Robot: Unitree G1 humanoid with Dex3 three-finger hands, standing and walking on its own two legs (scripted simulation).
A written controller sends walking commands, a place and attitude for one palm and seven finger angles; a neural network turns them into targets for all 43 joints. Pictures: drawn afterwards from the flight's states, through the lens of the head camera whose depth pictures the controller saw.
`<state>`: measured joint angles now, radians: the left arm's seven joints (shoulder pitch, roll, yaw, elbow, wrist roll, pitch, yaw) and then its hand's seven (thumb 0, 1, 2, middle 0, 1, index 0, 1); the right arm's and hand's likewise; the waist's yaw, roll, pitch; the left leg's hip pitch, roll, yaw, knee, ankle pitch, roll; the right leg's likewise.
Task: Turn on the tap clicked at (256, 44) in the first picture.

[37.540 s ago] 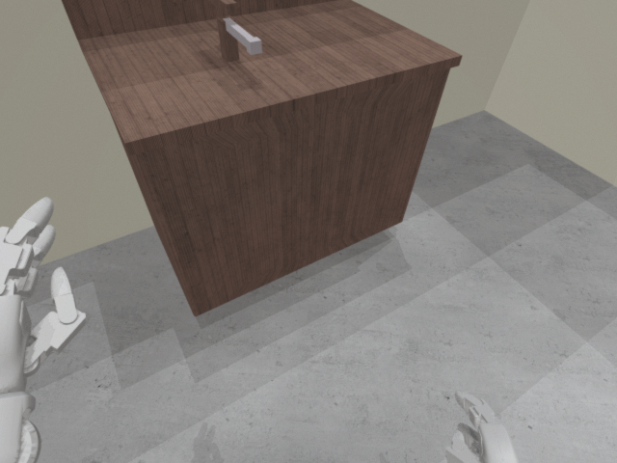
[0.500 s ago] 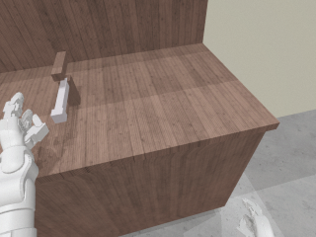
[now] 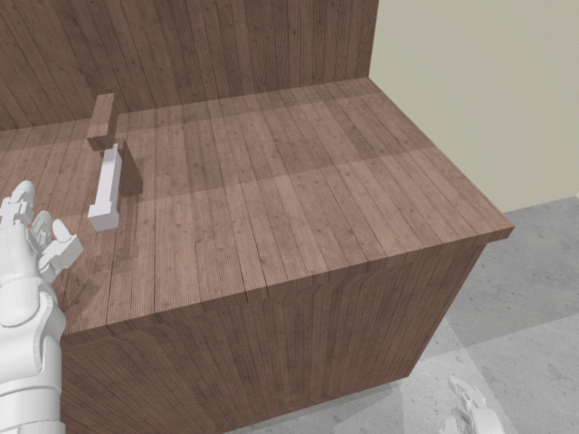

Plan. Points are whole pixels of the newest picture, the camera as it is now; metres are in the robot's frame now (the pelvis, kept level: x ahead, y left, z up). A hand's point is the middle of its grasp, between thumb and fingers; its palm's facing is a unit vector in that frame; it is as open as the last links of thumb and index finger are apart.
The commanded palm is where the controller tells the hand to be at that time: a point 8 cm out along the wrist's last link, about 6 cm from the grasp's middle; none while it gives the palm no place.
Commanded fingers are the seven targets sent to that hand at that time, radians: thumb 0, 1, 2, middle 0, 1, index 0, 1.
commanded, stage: reach beside the lever's end, fingers flat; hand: left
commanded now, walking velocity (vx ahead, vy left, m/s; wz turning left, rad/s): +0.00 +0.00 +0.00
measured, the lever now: (104, 216) +0.35 +0.29 +0.14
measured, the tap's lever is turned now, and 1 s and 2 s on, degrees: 0 5 32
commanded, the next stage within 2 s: push the lever round in 0.06 s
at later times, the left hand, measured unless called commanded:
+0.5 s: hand (90, 235) +0.32 +0.29 +0.14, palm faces +0.53 -0.84 -0.06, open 7.8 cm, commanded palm +0.27 +0.32 +0.14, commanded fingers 0.00 0.90 0.90 -0.15 -0.15 -0.15 -0.15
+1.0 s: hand (111, 233) +0.32 +0.26 +0.14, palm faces +0.53 -0.84 -0.06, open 7.7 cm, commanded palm +0.28 +0.29 +0.14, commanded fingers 0.00 0.90 0.90 -0.15 -0.15 -0.15 -0.15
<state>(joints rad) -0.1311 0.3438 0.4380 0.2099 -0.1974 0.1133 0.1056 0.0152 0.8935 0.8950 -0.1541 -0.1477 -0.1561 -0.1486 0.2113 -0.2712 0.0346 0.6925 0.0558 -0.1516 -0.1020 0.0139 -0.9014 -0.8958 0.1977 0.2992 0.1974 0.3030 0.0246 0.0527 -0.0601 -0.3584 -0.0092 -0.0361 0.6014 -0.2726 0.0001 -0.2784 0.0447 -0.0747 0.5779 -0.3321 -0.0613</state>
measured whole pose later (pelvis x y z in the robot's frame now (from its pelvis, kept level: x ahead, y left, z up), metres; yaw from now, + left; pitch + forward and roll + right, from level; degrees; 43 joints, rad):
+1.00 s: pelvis -0.01 +0.00 +0.00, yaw +1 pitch +1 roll +0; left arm -0.19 0.25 0.32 0.17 -0.16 0.12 0.23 0.03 0.94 0.91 -0.15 -0.15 -0.15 -0.15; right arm 0.18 -0.26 0.04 0.69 0.05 -0.14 -0.09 0.01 -0.90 -0.90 0.20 0.30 0.20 0.30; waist 0.03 0.06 -0.05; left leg -0.36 -0.01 -0.05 0.60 -0.26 0.00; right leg -0.27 0.04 -0.09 0.58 -0.33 -0.06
